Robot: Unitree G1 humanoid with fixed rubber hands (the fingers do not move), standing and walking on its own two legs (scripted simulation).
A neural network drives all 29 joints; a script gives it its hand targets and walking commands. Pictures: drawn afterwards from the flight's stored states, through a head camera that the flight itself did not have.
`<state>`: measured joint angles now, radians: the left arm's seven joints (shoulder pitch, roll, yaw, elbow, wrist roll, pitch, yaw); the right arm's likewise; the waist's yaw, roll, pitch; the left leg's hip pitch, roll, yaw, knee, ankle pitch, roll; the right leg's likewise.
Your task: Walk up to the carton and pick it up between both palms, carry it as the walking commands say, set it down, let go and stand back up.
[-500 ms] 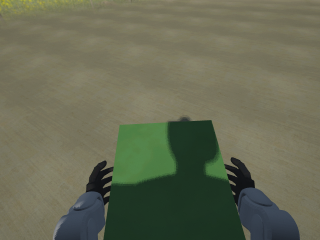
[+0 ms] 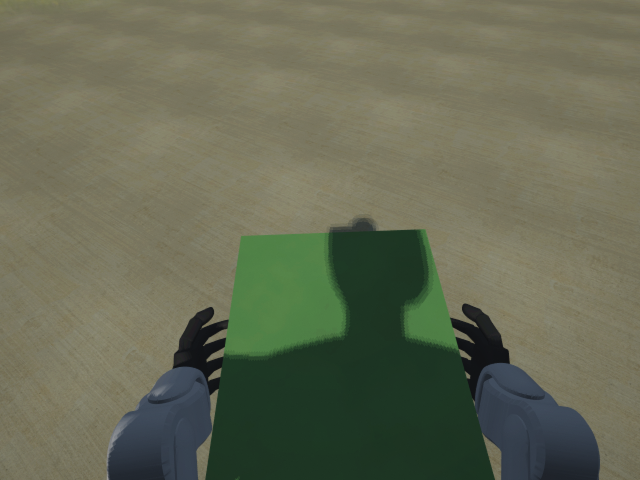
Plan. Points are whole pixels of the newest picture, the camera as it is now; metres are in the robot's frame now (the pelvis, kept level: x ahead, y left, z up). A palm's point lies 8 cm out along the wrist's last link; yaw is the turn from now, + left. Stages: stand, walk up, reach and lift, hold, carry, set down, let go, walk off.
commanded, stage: carry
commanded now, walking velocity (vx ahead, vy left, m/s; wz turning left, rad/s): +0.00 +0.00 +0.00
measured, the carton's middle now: (338, 376) +0.26 -0.01 +0.03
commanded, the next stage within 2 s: none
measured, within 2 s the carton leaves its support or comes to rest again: neither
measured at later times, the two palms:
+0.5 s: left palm (198, 368) +0.25 +0.15 +0.09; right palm (485, 360) +0.24 -0.17 +0.09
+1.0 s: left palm (220, 369) +0.26 +0.13 +0.05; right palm (482, 354) +0.27 -0.18 +0.06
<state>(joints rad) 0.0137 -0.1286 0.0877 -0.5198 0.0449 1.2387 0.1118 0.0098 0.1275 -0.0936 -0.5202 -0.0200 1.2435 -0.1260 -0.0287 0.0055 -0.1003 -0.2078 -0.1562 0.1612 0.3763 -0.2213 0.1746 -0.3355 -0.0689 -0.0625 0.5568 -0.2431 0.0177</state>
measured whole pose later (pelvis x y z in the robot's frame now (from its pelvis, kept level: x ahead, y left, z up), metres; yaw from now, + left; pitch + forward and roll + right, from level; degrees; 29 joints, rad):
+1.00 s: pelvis +0.01 -0.02 +0.00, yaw +0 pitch +3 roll +0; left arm -0.09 -0.13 0.13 -0.12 0.14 1.00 0.05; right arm -0.11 0.12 -0.14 -0.13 -0.12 1.01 -0.06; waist -0.01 0.00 -0.11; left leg -0.23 -0.10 0.14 0.42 -0.24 0.13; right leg -0.31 -0.01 -0.09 0.49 -0.23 -0.02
